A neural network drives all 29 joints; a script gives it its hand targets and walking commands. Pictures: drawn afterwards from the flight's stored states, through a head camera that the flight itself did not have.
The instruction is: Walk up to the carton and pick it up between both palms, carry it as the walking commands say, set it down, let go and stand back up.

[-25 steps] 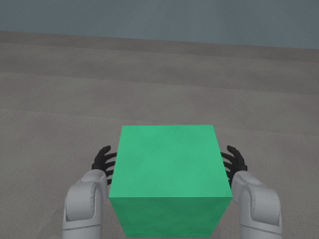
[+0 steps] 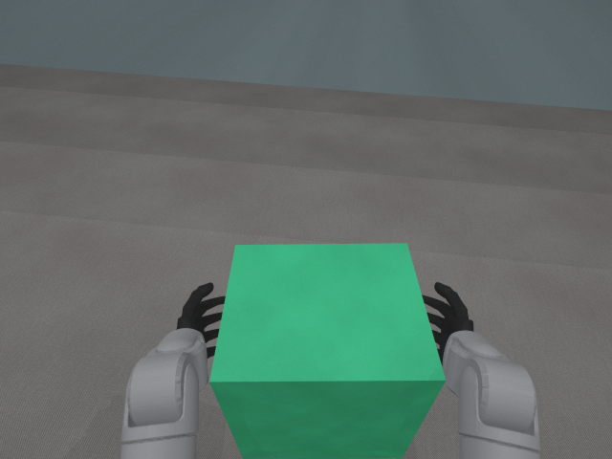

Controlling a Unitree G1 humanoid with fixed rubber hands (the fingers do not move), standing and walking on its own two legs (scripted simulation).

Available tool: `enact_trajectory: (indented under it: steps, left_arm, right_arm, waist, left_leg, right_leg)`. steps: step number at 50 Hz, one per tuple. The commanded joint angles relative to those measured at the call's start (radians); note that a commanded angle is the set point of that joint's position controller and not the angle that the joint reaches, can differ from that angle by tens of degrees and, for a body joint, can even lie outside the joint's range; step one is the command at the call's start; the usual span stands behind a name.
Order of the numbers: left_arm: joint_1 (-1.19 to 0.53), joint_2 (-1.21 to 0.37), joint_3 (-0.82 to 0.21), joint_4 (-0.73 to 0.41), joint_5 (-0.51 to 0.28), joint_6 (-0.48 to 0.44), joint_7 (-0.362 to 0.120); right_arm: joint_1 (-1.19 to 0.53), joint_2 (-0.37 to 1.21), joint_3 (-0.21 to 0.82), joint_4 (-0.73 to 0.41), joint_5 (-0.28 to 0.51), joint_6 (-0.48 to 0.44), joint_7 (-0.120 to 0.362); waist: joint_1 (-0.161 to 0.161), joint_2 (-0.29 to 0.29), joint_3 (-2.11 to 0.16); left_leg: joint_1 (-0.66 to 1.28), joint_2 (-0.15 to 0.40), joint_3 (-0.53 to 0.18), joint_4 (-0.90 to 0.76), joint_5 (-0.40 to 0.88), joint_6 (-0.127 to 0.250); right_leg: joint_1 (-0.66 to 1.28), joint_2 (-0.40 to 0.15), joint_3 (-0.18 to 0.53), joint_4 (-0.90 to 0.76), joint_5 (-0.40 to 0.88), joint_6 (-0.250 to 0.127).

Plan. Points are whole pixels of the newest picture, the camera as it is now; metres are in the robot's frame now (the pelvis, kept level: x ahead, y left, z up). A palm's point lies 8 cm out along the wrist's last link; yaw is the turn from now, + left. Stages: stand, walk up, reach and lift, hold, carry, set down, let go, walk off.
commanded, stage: carry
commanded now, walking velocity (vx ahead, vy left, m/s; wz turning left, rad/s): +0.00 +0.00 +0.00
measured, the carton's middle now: (321, 355) +0.28 +0.00 +0.00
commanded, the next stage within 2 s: none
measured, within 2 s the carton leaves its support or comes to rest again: neither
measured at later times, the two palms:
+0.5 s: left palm (188, 335) +0.27 +0.17 +0.05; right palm (437, 331) +0.29 -0.15 +0.06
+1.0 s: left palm (219, 309) +0.33 +0.14 +0.03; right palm (445, 310) +0.33 -0.18 +0.04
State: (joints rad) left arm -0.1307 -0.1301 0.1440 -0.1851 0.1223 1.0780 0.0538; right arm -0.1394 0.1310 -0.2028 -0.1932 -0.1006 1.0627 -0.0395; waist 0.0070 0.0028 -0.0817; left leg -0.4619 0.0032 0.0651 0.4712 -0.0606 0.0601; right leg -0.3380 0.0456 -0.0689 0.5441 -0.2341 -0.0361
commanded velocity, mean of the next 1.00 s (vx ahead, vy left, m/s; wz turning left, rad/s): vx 0.00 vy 0.00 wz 0.00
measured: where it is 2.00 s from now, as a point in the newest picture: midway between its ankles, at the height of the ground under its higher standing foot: outside the picture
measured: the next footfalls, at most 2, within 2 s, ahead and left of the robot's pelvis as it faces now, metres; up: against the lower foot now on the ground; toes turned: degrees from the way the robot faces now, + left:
none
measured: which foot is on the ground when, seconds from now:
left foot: down 0.00-1.00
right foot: down 0.00-1.00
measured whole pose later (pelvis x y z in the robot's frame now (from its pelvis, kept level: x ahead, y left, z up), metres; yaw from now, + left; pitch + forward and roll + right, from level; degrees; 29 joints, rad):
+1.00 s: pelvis +0.07 -0.02 +0.00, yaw +0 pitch +3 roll +0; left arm -0.12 -0.13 0.16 0.04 0.19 0.86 0.00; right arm -0.13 0.13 -0.20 0.03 -0.17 0.85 0.00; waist 0.01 -0.01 -0.12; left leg -0.43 0.03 0.11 0.54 -0.16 0.04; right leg -0.28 0.04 -0.06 0.57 -0.34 -0.06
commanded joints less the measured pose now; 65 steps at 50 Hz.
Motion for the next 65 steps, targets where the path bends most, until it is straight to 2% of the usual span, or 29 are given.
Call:
enact_trajectory:
  steps: [1, 4, 8, 11, 13, 16, 17, 20, 24, 26, 29, 31, 34, 37, 40, 43, 45, 46, 47, 48, 49, 51, 54, 56, 57, 59, 60, 62, 65]
  left_arm:
    - [-0.569, -0.809, -0.722, -0.199, -0.358, -0.005, -0.189]
    - [-0.514, -0.725, -0.578, -0.009, -0.246, -0.038, -0.191]
    - [-0.433, -0.746, -0.537, 0.102, -0.210, -0.135, -0.203]
    - [-0.597, -0.802, -0.714, -0.241, -0.363, -0.125, -0.201]
    - [-0.548, -0.760, -0.642, -0.084, -0.298, -0.140, -0.196]
    - [-0.454, -0.684, -0.558, 0.035, -0.207, -0.159, -0.181]
    - [-0.534, -0.761, -0.733, -0.243, -0.345, -0.135, -0.174]
    - [-0.455, -0.686, -0.546, 0.040, -0.191, -0.175, -0.185]
    - [-0.593, -0.723, -0.706, -0.194, -0.331, -0.150, -0.185]
    - [-0.462, -0.661, -0.534, 0.131, -0.180, -0.187, -0.182]
    - [-0.568, -0.733, -0.714, -0.239, -0.345, -0.184, -0.190]
    - [-0.568, -0.786, -0.716, -0.169, -0.351, -0.117, -0.188]
    - [-0.388, -0.638, -0.480, 0.169, -0.131, -0.208, -0.196]
    - [-0.561, -0.794, -0.752, -0.253, -0.375, -0.118, -0.189]
    - [-0.335, -0.620, -0.433, 0.259, -0.082, -0.201, -0.192]
    - [-0.573, -0.786, -0.758, -0.284, -0.357, -0.199, -0.189]
    - [-0.501, -0.779, -0.666, -0.106, -0.320, -0.122, -0.191]
    - [-0.358, -0.672, -0.458, 0.239, -0.126, -0.174, -0.194]
    - [-0.337, -0.636, -0.465, 0.163, -0.116, -0.232, -0.193]
    - [-0.314, -0.553, -0.310, 0.384, 0.022, -0.327, -0.194]
    - [-0.423, -0.643, -0.561, -0.027, -0.178, -0.349, -0.185]
    - [-0.595, -0.811, -0.774, -0.350, -0.413, -0.238, -0.184]
    - [-0.290, -0.596, -0.451, 0.197, -0.086, -0.256, -0.179]
    - [-0.343, -0.563, -0.485, 0.112, -0.091, -0.343, -0.182]
    - [-0.455, -0.662, -0.666, -0.186, -0.253, -0.324, -0.175]
    - [-0.503, -0.743, -0.745, -0.289, -0.358, -0.248, -0.173]
    - [-0.432, -0.674, -0.596, -0.032, -0.226, -0.248, -0.173]
    - [-0.316, -0.591, -0.486, 0.144, -0.113, -0.294, -0.179]
    - [-0.480, -0.681, -0.670, -0.144, -0.261, -0.305, -0.176]
  right_arm:
    - [-0.512, 0.788, 0.743, -0.195, 0.349, 0.025, 0.208]
    - [-0.463, 0.725, 0.611, 0.007, 0.247, -0.004, 0.209]
    - [-0.467, 0.706, 0.584, 0.033, 0.190, -0.111, 0.204]
    - [-0.540, 0.823, 0.754, -0.204, 0.328, -0.089, 0.204]
    - [-0.531, 0.787, 0.693, -0.069, 0.278, -0.105, 0.202]
    - [-0.464, 0.688, 0.595, 0.031, 0.213, -0.128, 0.191]
    - [-0.466, 0.759, 0.750, -0.171, 0.326, -0.093, 0.189]
    - [-0.400, 0.684, 0.569, 0.059, 0.185, -0.135, 0.196]
    - [-0.465, 0.765, 0.714, -0.133, 0.284, -0.118, 0.183]
    - [-0.373, 0.666, 0.526, 0.154, 0.137, -0.159, 0.183]
    - [-0.480, 0.765, 0.750, -0.218, 0.291, -0.151, 0.169]
    - [-0.496, 0.802, 0.756, -0.156, 0.312, -0.075, 0.178]
    - [-0.373, 0.652, 0.514, 0.144, 0.119, -0.183, 0.185]
    - [-0.523, 0.818, 0.790, -0.257, 0.358, -0.081, 0.186]
    - [-0.307, 0.649, 0.478, 0.270, 0.079, -0.172, 0.193]
    - [-0.530, 0.816, 0.807, -0.248, 0.333, -0.161, 0.189]
    - [-0.449, 0.809, 0.720, -0.085, 0.294, -0.077, 0.185]
    - [-0.311, 0.684, 0.510, 0.246, 0.104, -0.138, 0.187]
    - [-0.369, 0.652, 0.535, 0.152, 0.118, -0.206, 0.185]
    - [-0.319, 0.596, 0.367, 0.396, -0.011, -0.301, 0.185]
    - [-0.471, 0.673, 0.646, -0.028, 0.195, -0.328, 0.180]
    - [-0.614, 0.830, 0.830, -0.353, 0.400, -0.204, 0.171]
    - [-0.246, 0.644, 0.484, 0.270, 0.072, -0.226, 0.177]
    - [-0.308, 0.597, 0.510, 0.181, 0.076, -0.320, 0.166]
    - [-0.444, 0.689, 0.700, -0.149, 0.234, -0.303, 0.160]
    - [-0.446, 0.761, 0.751, -0.228, 0.312, -0.214, 0.159]
    - [-0.347, 0.713, 0.614, 0.029, 0.190, -0.216, 0.164]
    - [-0.332, 0.624, 0.520, 0.144, 0.101, -0.274, 0.163]
    - [-0.404, 0.700, 0.665, -0.097, 0.213, -0.278, 0.160]
  waist:
    - [0.006, 0.129, -0.302]
    - [0.008, 0.070, -0.309]
    - [-0.003, -0.156, -0.290]
    - [-0.007, -0.050, -0.266]
    - [-0.002, -0.036, -0.302]
    - [0.004, 0.154, -0.299]
    - [0.011, 0.136, -0.287]
    - [0.002, 0.091, -0.355]
    - [-0.007, 0.007, -0.237]
    - [-0.016, -0.034, -0.292]
    - [-0.011, -0.041, -0.310]
    - [-0.002, -0.027, -0.322]
    - [0.000, 0.041, -0.331]
    - [0.007, 0.018, -0.327]
    - [0.008, -0.014, -0.361]
    - [0.003, -0.024, -0.310]
    - [0.002, -0.079, -0.262]
    - [0.006, -0.038, -0.300]
    - [0.010, -0.020, -0.317]
    - [0.008, 0.008, -0.371]
    - [0.012, 0.000, -0.336]
    - [0.005, -0.024, -0.324]
    - [0.015, 0.005, -0.379]
    - [0.009, 0.002, -0.355]
    - [0.008, -0.021, -0.354]
    - [0.005, -0.034, -0.311]
    - [0.009, -0.018, -0.338]
    - [0.009, -0.009, -0.357]
    - [0.001, -0.014, -0.340]
  left_leg:
    - [0.100, 0.164, -0.236, -0.288, -0.511, -0.052]
    - [0.115, 0.125, -0.134, -0.256, -0.484, -0.098]
    - [0.239, 0.020, -0.046, 0.082, -0.235, -0.044]
    - [0.244, 0.062, -0.072, -0.015, -0.143, -0.005]
    - [0.264, 0.097, -0.110, -0.029, -0.142, 0.003]
    - [0.100, 0.212, -0.280, -0.320, -0.621, -0.032]
    - [0.102, 0.240, -0.294, -0.337, -0.575, -0.031]
    - [0.199, 0.160, -0.154, -0.268, -0.383, -0.085]
    - [0.123, 0.117, -0.148, -0.213, -0.425, -0.073]
    - [0.270, 0.107, -0.117, -0.149, -0.294, -0.058]
    - [0.227, 0.123, -0.143, -0.102, -0.216, -0.021]
    - [0.219, 0.141, -0.150, -0.138, -0.255, -0.023]
    - [0.229, 0.150, -0.145, -0.103, -0.136, -0.014]
    - [0.189, 0.152, -0.140, -0.071, -0.080, -0.009]
    - [0.256, 0.146, -0.110, 0.013, 0.172, -0.006]
    - [0.207, 0.125, -0.069, 0.043, 0.032, -0.012]
    - [0.156, 0.104, -0.080, 0.024, -0.036, -0.014]
    - [0.209, 0.123, -0.082, 0.029, 0.026, -0.012]
    - [0.240, 0.119, -0.081, 0.043, 0.082, -0.009]
    - [0.276, 0.132, -0.079, 0.058, 0.171, -0.007]
    - [0.264, 0.125, -0.047, 0.069, 0.171, -0.008]
    - [0.200, 0.113, -0.065, 0.052, 0.175, -0.008]
    - [0.277, 0.142, -0.077, 0.062, 0.200, 0.001]
    - [0.271, 0.121, -0.049, 0.080, 0.232, -0.005]
    - [0.244, 0.117, -0.047, 0.077, 0.186, -0.001]
    - [0.227, 0.121, -0.070, 0.048, 0.084, 0.003]
    - [0.257, 0.125, -0.082, 0.039, 0.077, 0.003]
    - [0.294, 0.139, -0.088, 0.045, 0.173, 0.005]
    - [0.256, 0.125, -0.072, 0.043, 0.087, -0.006]
  right_leg:
    - [0.085, -0.034, 0.042, -0.028, -0.209, -0.011]
    - [0.116, -0.035, 0.045, -0.098, -0.232, -0.025]
    - [-0.088, -0.231, 0.280, -0.298, -0.368, -0.046]
    - [-0.086, -0.196, 0.167, -0.207, -0.228, -0.006]
    - [-0.082, -0.152, 0.141, -0.143, -0.162, 0.000]
    - [0.042, -0.015, 0.022, 0.047, -0.211, 0.006]
    - [0.070, -0.035, 0.023, 0.042, -0.180, -0.003]
    - [0.105, -0.042, 0.025, -0.067, -0.156, -0.023]
    - [0.020, -0.102, 0.133, -0.179, -0.292, -0.025]
    - [-0.071, -0.152, 0.188, -0.211, -0.309, -0.024]
    - [0.010, -0.139, 0.151, -0.171, -0.125, -0.010]
    - [0.015, -0.127, 0.151, -0.158, -0.152, -0.010]
    - [0.035, -0.130, 0.109, -0.090, -0.004, -0.001]
    - [0.061, -0.136, 0.144, -0.095, 0.010, 0.008]
    - [0.073, -0.151, 0.134, -0.065, 0.149, 0.003]
    - [0.056, -0.181, 0.176, -0.109, 0.159, 0.012]
    - [0.038, -0.206, 0.208, -0.147, 0.108, 0.014]
    - [0.057, -0.196, 0.194, -0.119, 0.184, 0.009]
    - [0.079, -0.173, 0.160, -0.089, 0.262, 0.006]
    - [0.117, -0.159, 0.124, -0.032, 0.299, 0.000]
    - [0.109, -0.177, 0.133, -0.043, 0.352, 0.003]
    - [0.121, -0.169, 0.136, -0.044, 0.304, 0.025]
    - [0.122, -0.150, 0.129, -0.034, 0.265, 0.020]
    - [0.136, -0.163, 0.119, -0.022, 0.379, 0.009]
    - [0.142, -0.171, 0.124, -0.017, 0.376, 0.014]
    - [0.093, -0.160, 0.151, -0.071, 0.217, 0.018]
    - [0.104, -0.161, 0.163, -0.078, 0.218, 0.025]
    - [0.104, -0.145, 0.120, -0.054, 0.211, 0.019]
    - [0.115, -0.161, 0.143, -0.059, 0.223, 0.014]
